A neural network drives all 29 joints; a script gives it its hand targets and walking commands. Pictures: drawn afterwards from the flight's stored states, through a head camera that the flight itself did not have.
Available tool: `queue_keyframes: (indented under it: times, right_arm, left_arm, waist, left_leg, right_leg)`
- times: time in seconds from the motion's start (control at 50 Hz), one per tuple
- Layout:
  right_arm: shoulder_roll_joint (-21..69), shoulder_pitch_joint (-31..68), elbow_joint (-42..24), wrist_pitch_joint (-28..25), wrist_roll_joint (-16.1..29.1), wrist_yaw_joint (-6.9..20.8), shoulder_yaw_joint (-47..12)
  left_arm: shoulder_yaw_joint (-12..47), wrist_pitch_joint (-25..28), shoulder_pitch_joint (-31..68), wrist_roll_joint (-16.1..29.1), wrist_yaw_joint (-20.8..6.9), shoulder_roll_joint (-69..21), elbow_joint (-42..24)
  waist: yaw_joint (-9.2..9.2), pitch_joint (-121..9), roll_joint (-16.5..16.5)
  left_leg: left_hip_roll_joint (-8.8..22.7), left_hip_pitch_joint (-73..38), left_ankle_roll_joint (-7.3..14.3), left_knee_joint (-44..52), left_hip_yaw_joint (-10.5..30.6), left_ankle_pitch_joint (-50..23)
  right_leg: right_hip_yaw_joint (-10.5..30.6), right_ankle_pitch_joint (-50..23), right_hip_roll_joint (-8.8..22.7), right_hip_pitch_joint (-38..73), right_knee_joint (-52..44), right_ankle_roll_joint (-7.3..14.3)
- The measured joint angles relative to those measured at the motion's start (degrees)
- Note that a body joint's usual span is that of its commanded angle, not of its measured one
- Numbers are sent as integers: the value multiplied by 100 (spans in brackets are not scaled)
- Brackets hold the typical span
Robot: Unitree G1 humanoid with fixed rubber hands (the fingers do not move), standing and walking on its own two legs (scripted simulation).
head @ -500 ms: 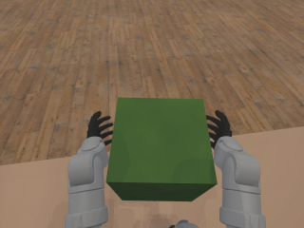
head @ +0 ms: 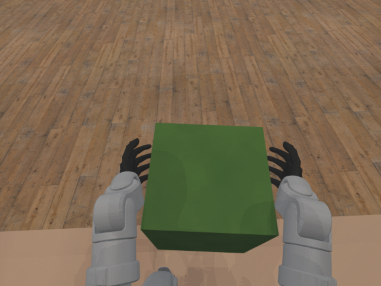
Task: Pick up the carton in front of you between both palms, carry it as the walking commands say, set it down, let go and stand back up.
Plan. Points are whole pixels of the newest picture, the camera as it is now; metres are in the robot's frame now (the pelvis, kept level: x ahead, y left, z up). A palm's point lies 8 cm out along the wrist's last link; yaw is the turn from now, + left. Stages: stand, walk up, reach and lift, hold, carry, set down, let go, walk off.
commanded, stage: carry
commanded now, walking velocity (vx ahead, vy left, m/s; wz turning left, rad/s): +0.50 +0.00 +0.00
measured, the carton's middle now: (204, 195) +0.32 +0.01 +0.01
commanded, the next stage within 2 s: none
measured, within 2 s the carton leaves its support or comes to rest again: neither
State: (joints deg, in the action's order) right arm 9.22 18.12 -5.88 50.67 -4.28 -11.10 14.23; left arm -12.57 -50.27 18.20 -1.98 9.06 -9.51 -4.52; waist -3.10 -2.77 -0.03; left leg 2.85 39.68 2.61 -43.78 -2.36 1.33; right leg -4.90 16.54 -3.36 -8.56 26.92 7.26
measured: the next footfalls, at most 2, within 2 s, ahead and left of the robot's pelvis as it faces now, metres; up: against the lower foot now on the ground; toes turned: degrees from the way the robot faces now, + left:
left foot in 0.14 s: +0.27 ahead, +0.08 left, -0.04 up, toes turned +4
right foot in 0.68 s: +0.60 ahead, -0.04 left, -0.08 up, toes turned -5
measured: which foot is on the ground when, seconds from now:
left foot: up 0.00-0.12, down 0.14-0.66, up 0.68-1.00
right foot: down 0.00-0.16, up 0.18-0.66, down 0.68-1.00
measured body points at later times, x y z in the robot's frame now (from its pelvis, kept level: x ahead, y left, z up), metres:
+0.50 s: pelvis +0.31 +0.04 -0.04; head +0.34 +0.05 +0.41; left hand +0.64 +0.19 +0.02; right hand +0.64 -0.12 +0.03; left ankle +0.23 +0.07 -0.77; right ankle +0.43 -0.12 -0.72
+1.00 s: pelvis +0.63 +0.02 -0.08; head +0.66 +0.01 +0.37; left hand +0.95 +0.19 +0.00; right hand +0.97 -0.12 -0.01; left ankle +0.74 +0.18 -0.75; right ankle +0.57 -0.03 -0.81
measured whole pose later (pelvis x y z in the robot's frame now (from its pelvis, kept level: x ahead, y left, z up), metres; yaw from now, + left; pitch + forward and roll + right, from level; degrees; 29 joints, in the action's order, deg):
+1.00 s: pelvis +0.63 +0.02 -0.08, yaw +0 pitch +5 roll +1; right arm 9.3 17.9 -5.8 50.3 -3.3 -11.3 14.3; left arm -12.7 -50.4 18.2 -1.1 9.6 -9.3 -4.6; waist -3.8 -2.1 -0.3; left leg 4.1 42.0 1.7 -53.8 -1.1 11.4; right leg -6.0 16.4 -2.2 -12.5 27.2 7.4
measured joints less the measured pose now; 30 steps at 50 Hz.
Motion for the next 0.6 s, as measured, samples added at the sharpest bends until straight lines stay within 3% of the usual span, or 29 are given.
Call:
queue_keyframes:
  times: [0.08,0.14,0.18,0.22,0.26,0.44,0.52,0.6]
  right_arm:
    - [-130,-2,-192,116,30,-50,-12]
    - [-156,188,-76,224,27,-69,-59]
    - [-73,370,159,201,27,-101,-81]
    - [-64,460,294,303,114,-127,-119]
    - [-65,368,298,381,247,-78,-110]
    - [8,105,239,141,428,190,-11]
    - [50,115,139,77,373,164,-74]
    - [47,139,3,89,307,83,-174]
  left_arm:
    - [121,-116,114,-25,91,-13,-83]
    - [110,-276,152,-45,179,72,-169]
    - [79,-356,246,3,219,290,-95]
    - [12,-428,264,77,263,377,-5]
    - [-107,-471,226,113,276,272,36]
    - [-240,-255,48,-32,162,-8,-52]
    - [-176,-202,-20,6,165,69,-215]
    - [-122,-238,-10,43,218,157,-367]
  waist:
    - [-52,-171,-64]
    - [-24,-272,-161]
    - [206,-304,25]
    - [396,-217,-18]
    - [505,-110,-105]
    - [537,148,-25]
    - [539,107,5]
    - [600,-25,59]
  left_leg:
    - [-219,-532,102,1321,-343,-756]
    - [-383,-1259,289,2034,-552,-1197]
    - [-555,-1170,470,1407,-607,-194]
    - [-599,-1075,530,907,-599,271]
    - [-604,-1239,524,855,-582,442]
    - [-657,-2409,480,1390,-459,1078]
    - [-685,-2987,388,1649,-377,1405]
    - [-749,-3538,297,1702,-315,1910]
  right_leg:
    - [32,646,-62,520,167,-95]
    - [42,1256,-123,538,1366,-206]
    - [141,1361,36,-101,3068,-373]
    - [390,1454,-19,-924,4483,-364]
    - [455,1137,91,-1624,4906,-369]
    - [508,-312,716,-3195,3037,-564]
    - [358,-1374,718,-3181,1899,-529]
    - [1,-2133,518,-2762,633,-396]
